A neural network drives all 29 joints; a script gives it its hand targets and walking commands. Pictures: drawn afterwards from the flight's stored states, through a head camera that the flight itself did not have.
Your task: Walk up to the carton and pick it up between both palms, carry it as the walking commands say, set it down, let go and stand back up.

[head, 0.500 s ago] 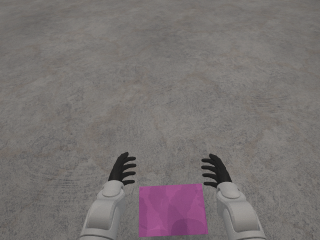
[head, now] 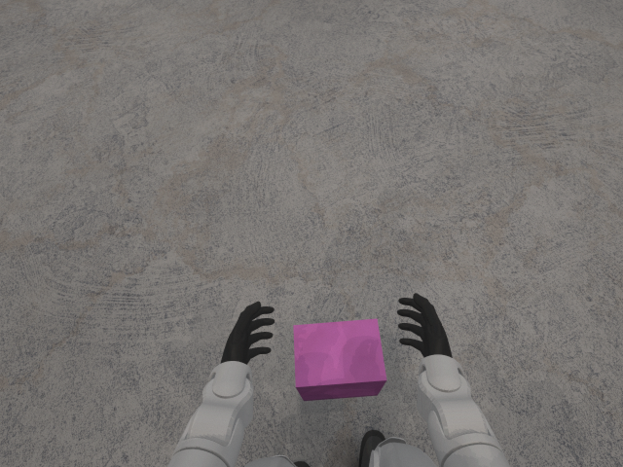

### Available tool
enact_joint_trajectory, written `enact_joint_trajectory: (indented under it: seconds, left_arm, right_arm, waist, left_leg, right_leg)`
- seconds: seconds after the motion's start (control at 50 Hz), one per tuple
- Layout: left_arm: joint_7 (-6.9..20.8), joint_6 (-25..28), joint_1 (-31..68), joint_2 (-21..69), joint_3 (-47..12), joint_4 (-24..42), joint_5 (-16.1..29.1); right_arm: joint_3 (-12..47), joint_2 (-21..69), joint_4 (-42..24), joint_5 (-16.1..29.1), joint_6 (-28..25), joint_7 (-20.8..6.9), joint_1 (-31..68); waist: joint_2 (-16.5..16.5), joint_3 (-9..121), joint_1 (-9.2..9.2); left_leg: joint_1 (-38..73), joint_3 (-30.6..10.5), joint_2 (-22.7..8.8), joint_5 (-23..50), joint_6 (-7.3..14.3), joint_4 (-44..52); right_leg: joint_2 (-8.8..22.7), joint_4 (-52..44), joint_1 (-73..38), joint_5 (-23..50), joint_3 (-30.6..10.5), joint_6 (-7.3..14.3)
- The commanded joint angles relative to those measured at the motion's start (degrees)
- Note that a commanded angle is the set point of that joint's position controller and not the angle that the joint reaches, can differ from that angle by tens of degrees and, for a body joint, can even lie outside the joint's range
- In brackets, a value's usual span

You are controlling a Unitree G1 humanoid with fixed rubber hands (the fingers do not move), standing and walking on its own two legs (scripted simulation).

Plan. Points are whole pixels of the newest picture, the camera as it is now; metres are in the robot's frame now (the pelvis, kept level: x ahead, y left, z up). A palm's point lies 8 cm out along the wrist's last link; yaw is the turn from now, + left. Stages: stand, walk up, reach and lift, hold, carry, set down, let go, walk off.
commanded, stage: set down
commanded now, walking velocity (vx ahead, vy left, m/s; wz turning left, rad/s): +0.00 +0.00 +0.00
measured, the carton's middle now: (338, 362) +0.37 +0.00 -0.64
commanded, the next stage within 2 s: none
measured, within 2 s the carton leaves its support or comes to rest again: neither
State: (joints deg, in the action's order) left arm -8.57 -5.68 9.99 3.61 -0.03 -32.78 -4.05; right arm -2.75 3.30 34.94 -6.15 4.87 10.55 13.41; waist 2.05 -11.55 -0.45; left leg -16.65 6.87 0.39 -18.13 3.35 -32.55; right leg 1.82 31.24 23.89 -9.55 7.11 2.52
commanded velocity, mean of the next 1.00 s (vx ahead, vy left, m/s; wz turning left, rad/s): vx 0.00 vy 0.00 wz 0.00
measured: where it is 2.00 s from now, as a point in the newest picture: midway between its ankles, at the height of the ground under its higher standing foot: outside the picture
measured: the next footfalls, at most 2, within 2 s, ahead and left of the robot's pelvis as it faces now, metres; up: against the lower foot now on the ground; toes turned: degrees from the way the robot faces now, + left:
none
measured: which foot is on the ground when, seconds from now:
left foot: down 0.00-1.00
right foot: down 0.00-1.00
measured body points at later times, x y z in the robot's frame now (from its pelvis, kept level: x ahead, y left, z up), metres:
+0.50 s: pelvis -0.03 +0.00 -0.04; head +0.18 -0.02 +0.35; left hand +0.29 +0.14 -0.16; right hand +0.31 -0.14 -0.17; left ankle -0.01 +0.09 -0.73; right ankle +0.07 -0.09 -0.73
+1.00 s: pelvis -0.07 -0.01 -0.10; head +0.21 -0.02 +0.24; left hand +0.34 +0.13 -0.24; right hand +0.36 -0.13 -0.26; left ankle -0.01 +0.09 -0.73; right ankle +0.07 -0.09 -0.73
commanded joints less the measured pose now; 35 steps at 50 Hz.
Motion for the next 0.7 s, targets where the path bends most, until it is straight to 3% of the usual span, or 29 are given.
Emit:
enact_joint_trajectory:
  seconds: [0.0, 0.02, 0.04, 0.08, 0.14, 0.16, 0.2, 0.22, 0.24, 0.26, 0.28, 0.3, 0.32, 0.36, 0.38, 0.4, 0.42, 0.44, 0.46, 0.48, 0.5, 0.52, 0.54, 0.56, 0.58, 0.62, 0.64, 0.66, 0.68]
  left_arm:
    - [-2.4, 8.1, 10.1, -2.2, 4.2, -1.7, 0.8]
    - [-2.8, 9.4, 12.4, -3.9, 7.2, -1.7, -0.5]
    - [-3.0, 10.1, 9.8, -4.3, 6.6, -2.2, 0.6]
    - [-3.1, 11.9, 8.5, -3.7, 4.4, 0.9, 2.0]
    - [-2.9, 13.6, 8.4, -4.1, 5.5, -4.1, 2.3]
    - [-2.3, 14.2, 9.6, -5.1, 5.5, -2.0, 2.9]
    - [-2.5, 15.0, 13.4, -5.5, 7.7, -4.1, 2.0]
    - [-2.1, 15.2, 14.0, -6.2, 6.9, -2.8, 2.9]
    - [-2.6, 15.5, 10.8, -5.5, 6.7, -3.9, 3.0]
    - [-2.6, 15.2, 10.5, -5.9, 8.1, -4.7, 2.1]
    - [-2.4, 14.9, 12.2, -6.8, 7.9, -5.0, 2.3]
    - [-2.1, 15.5, 14.7, -7.4, 8.0, -4.5, 2.3]
    - [-2.2, 15.4, 16.1, -5.9, 6.6, -4.5, 3.6]
    - [-2.3, 15.1, 19.1, -6.6, 8.4, -6.4, 2.6]
    - [-2.8, 14.8, 18.1, -5.5, 7.4, -4.6, 3.0]
    - [-3.1, 14.7, 19.7, -4.5, 6.0, -3.8, 4.0]
    - [-3.0, 14.5, 19.2, -5.0, 7.6, -6.6, 3.0]
    - [-3.2, 14.2, 21.0, -5.5, 8.8, -6.8, 2.4]
    - [-3.6, 14.4, 23.8, -6.3, 9.6, -5.8, 2.2]
    - [-3.5, 13.8, 24.1, -6.4, 10.3, -8.5, 2.1]
    - [-3.5, 13.7, 23.6, -5.0, 9.7, -9.8, 2.5]
    - [-3.5, 14.1, 24.6, -5.2, 9.8, -8.4, 2.1]
    - [-3.9, 14.0, 24.9, -6.0, 10.9, -7.3, 1.7]
    - [-3.5, 13.6, 29.3, -5.3, 10.7, -9.8, 2.2]
    - [-3.0, 13.8, 30.5, -5.2, 8.8, -10.8, 2.7]
    - [-3.7, 12.8, 30.1, -4.9, 11.7, -11.7, 1.9]
    - [-2.9, 13.7, 31.5, -3.8, 9.3, -11.1, 2.9]
    - [-3.4, 14.2, 35.5, -5.8, 9.8, -9.0, 3.4]
    - [-3.5, 13.2, 35.6, -3.9, 9.9, -11.3, 2.6]
  right_arm:
    - [2.3, 2.9, -2.0, -2.4, -7.6, 1.2, 10.1]
    - [-0.2, 0.4, -0.5, -3.5, -8.7, 1.3, 12.3]
    - [-0.9, 0.4, 1.5, -4.7, -8.7, 1.8, 7.4]
    - [2.1, 0.4, -0.4, -1.9, -10.9, 1.6, 7.5]
    - [1.7, -0.2, 1.8, -1.9, -12.4, 1.9, 8.3]
    - [0.7, -1.0, -0.9, -2.1, -12.9, 2.2, 8.9]
    - [-0.4, -0.6, 0.5, -2.4, -13.5, 2.0, 13.1]
    - [2.8, 0.9, -1.4, 0.0, -13.5, 1.8, 16.0]
    - [2.9, 1.0, -0.5, -0.2, -14.0, 1.9, 11.4]
    - [1.6, -0.9, 0.9, -0.3, -13.7, 1.5, 13.5]
    - [-0.1, -1.0, 1.4, -1.6, -13.1, 1.8, 12.8]
    - [0.7, -1.1, -2.6, 0.1, -13.8, 1.9, 17.7]
    - [1.1, -0.2, -0.5, -0.2, -13.6, 1.7, 16.9]
    - [-3.5, -1.8, 4.4, -2.6, -12.8, 1.9, 16.2]
    - [-2.1, -2.8, 1.0, -0.8, -13.5, 1.4, 19.1]
    - [-1.1, -2.6, 1.3, -0.3, -13.8, 1.6, 19.8]
    - [-3.3, -3.6, 3.5, -0.9, -13.0, 1.5, 19.7]
    - [-1.8, -3.2, 3.6, -1.0, -13.1, 1.2, 22.4]
    - [-2.8, -2.7, 5.9, -0.6, -12.5, 1.1, 23.1]
    - [-5.4, -3.5, 6.5, -2.1, -12.2, 1.3, 22.1]
    - [-3.5, -4.1, 6.6, -0.4, -12.5, 1.2, 24.3]
    - [-3.8, -4.0, 5.8, -0.6, -12.7, 1.2, 25.5]
    - [-4.1, -4.5, 6.5, -0.9, -12.7, 1.2, 25.5]
    - [-6.4, -4.4, 9.2, -1.6, -11.7, 1.5, 27.7]
    - [-4.8, -2.9, 9.1, -1.2, -11.6, 1.7, 28.7]
    - [-7.0, -4.9, 10.4, -2.6, -11.5, 1.7, 29.4]
    - [-4.6, -4.6, 6.9, 0.4, -11.6, 1.3, 33.4]
    - [-5.4, -4.4, 5.2, 0.1, -12.0, 2.0, 35.5]
    - [-6.3, -5.5, 9.4, 0.3, -11.3, 1.6, 35.3]
  waist:
    - [-5.8, 26.6, -1.34]
    - [-4.7, 27.2, -1.38]
    - [-6.8, 28.7, -0.01]
    - [-4.7, 34.0, -1.87]
    - [-5.8, 34.9, -1.65]
    - [-6.7, 36.5, -1.51]
    - [-7.0, 35.0, -1.31]
    - [-7.6, 36.4, -3.87]
    - [-7.4, 39.4, -2.71]
    - [-5.2, 40.1, -4.58]
    - [-5.5, 39.0, -2.21]
    - [-7.1, 40.3, -2.94]
    - [-7.1, 40.1, -2.46]
    - [-6.2, 39.6, 0.12]
    - [-4.4, 41.4, -1.66]
    - [-4.5, 42.0, -2.17]
    - [-4.4, 39.6, -0.91]
    - [-5.8, 40.5, -3.08]
    - [-3.7, 41.1, -3.23]
    - [-5.3, 40.2, 0.02]
    - [-5.5, 42.7, -1.97]
    - [-5.4, 44.1, -1.66]
    - [-4.4, 44.8, -3.26]
    - [-4.3, 42.9, -0.26]
    - [-5.5, 42.7, 0.31]
    - [-5.0, 43.6, -0.72]
    - [-4.0, 46.6, -1.71]
    - [-6.5, 48.3, -0.72]
    - [-3.8, 46.8, -0.78]
  left_leg:
    - [-16.4, -13.6, 1.1, 13.5, 0.3, 1.0]
    - [-16.2, -13.8, 0.9, 12.6, -0.3, 0.3]
    - [-17.6, -13.2, 1.3, 14.8, 0.0, 0.1]
    - [-19.4, -13.5, 1.8, 20.4, -0.4, -2.3]
    - [-23.1, -13.7, 2.1, 18.2, -0.3, -3.5]
    - [-25.0, -13.1, 3.1, 17.2, -0.2, -4.8]
    - [-29.5, -12.9, 2.9, 13.7, 0.0, -5.8]
    - [-29.8, -12.6, 3.3, 12.8, 0.2, -7.1]
    - [-30.2, -12.5, 3.7, 14.8, -0.3, -7.6]
    - [-29.4, -13.3, 3.5, 13.0, -0.5, -7.1]
    - [-31.2, -12.3, 3.6, 11.1, -0.5, -7.6]
    - [-33.4, -12.7, 3.4, 9.5, 0.1, -8.3]
    - [-33.3, -12.7, 3.1, 9.2, 0.2, -8.8]
    - [-35.6, -12.8, 3.1, 7.6, -0.3, -9.5]
    - [-32.1, -13.3, 3.2, 8.4, -0.5, -8.9]
    - [-33.0, -12.8, 3.3, 9.2, -0.6, -9.7]
    - [-36.7, -12.7, 2.9, 7.7, -0.6, -9.6]
    - [-37.6, -12.3, 4.0, 6.5, -0.7, -10.6]
    - [-38.1, -12.7, 3.7, 6.1, -0.8, -11.3]
    - [-38.5, -13.0, 3.5, 5.2, -0.5, -11.4]
    - [-38.1, -12.5, 3.6, 5.3, -0.8, -13.3]
    - [-40.0, -12.3, 3.8, 5.6, -1.5, -14.5]
    - [-41.4, -12.8, 3.7, 5.4, -1.7, -14.0]
    - [-43.0, -12.8, 3.6, 1.5, -1.3, -14.2]
    - [-44.3, -13.0, 3.8, 1.2, -1.2, -14.7]
    - [-44.9, -12.3, 4.1, 2.6, -2.0, -15.4]
    - [-45.9, -12.8, 4.0, 1.3, -1.6, -17.4]
    - [-44.8, -13.1, 4.1, 2.1, -1.0, -18.0]
    - [-46.6, -12.2, 4.3, 0.6, -1.7, -17.8]
  right_leg:
    - [-1.9, 6.7, -20.7, 18.6, -15.0, 0.1]
    - [-2.3, 7.5, -17.9, 16.0, -14.9, 0.4]
    - [-2.2, 8.2, -19.9, 20.8, -14.7, 0.0]
    - [-2.1, 10.6, -20.9, 27.7, -15.7, 0.9]
    - [-1.9, 11.4, -19.5, 27.1, -16.1, 0.5]
    - [-2.0, 12.0, -19.2, 29.4, -16.7, 0.1]
    - [-2.3, 12.7, -13.5, 24.3, -16.6, 0.2]
    - [-2.2, 12.6, -14.8, 23.3, -17.4, 0.2]
    - [-1.7, 13.5, -16.0, 28.0, -17.4, 0.0]
    - [-2.5, 14.0, -14.5, 21.4, -16.7, 0.5]
    - [-2.7, 13.9, -13.3, 21.4, -16.8, 0.4]
    - [-3.1, 14.2, -13.3, 19.5, -17.0, 0.2]
    - [-3.0, 14.8, -12.8, 18.7, -17.1, 0.3]
    - [-3.8, 16.0, -6.5, 14.3, -15.6, 0.3]
    - [-3.9, 16.3, -5.8, 12.1, -15.2, 0.8]
    - [-3.5, 16.3, -6.5, 13.0, -15.9, 1.2]
    - [-3.8, 16.5, -4.5, 12.7, -16.1, 1.4]
    - [-4.4, 17.1, -4.0, 11.6, -16.1, 1.2]
    - [-4.3, 18.5, -2.4, 9.2, -16.0, 1.1]
    - [-4.3, 17.4, -0.5, 8.9, -16.4, 1.0]
    - [-4.0, 18.8, 0.2, 7.8, -16.5, 1.1]
    - [-4.0, 19.9, 0.0, 8.4, -16.4, 0.7]
    - [-4.3, 20.3, 1.4, 7.7, -16.5, 1.3]
    - [-4.6, 20.9, 3.3, 3.9, -15.9, 1.2]
    - [-4.4, 19.8, 3.1, 3.4, -16.7, 0.8]
    - [-4.8, 22.0, 6.1, 5.0, -15.6, 1.1]
    - [-4.5, 23.1, 4.1, 3.8, -17.3, 1.2]
    - [-5.0, 23.8, 3.8, 4.1, -16.5, 0.6]
    - [-4.4, 23.5, 5.5, 1.8, -16.8, 1.2]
